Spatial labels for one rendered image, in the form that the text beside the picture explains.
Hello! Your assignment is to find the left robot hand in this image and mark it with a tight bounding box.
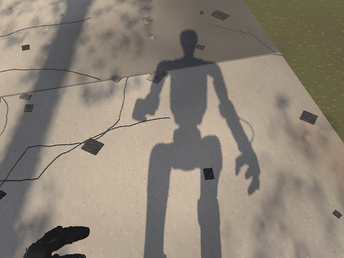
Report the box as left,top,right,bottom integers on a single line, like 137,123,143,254
24,226,90,258

